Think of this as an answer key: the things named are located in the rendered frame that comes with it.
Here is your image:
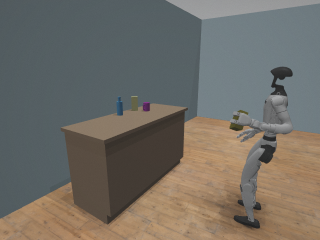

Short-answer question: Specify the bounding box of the robot left foot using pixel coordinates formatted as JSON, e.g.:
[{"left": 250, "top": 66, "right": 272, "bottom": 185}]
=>
[{"left": 234, "top": 215, "right": 260, "bottom": 229}]

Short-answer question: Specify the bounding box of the table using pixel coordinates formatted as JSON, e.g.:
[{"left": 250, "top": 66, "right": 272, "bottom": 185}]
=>
[{"left": 60, "top": 103, "right": 188, "bottom": 225}]

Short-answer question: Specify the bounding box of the right robot thigh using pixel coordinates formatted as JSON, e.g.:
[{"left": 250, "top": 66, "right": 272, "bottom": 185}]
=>
[{"left": 246, "top": 138, "right": 261, "bottom": 180}]

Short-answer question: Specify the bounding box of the robot left forearm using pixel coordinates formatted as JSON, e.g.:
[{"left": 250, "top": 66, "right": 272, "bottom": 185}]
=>
[{"left": 249, "top": 119, "right": 292, "bottom": 135}]

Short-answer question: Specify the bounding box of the robot left upper arm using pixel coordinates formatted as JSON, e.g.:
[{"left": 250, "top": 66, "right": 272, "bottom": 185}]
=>
[{"left": 270, "top": 95, "right": 293, "bottom": 135}]

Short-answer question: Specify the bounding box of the robot left hand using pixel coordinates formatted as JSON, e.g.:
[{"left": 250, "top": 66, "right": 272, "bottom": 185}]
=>
[{"left": 230, "top": 111, "right": 252, "bottom": 126}]

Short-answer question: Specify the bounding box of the sponge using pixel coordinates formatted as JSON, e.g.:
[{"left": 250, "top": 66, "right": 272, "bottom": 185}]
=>
[{"left": 229, "top": 110, "right": 248, "bottom": 131}]

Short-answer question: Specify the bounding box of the robot right forearm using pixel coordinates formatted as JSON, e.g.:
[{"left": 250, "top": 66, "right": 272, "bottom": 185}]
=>
[{"left": 253, "top": 128, "right": 261, "bottom": 134}]

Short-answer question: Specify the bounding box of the robot right hand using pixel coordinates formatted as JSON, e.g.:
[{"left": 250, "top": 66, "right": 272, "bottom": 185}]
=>
[{"left": 237, "top": 128, "right": 256, "bottom": 143}]

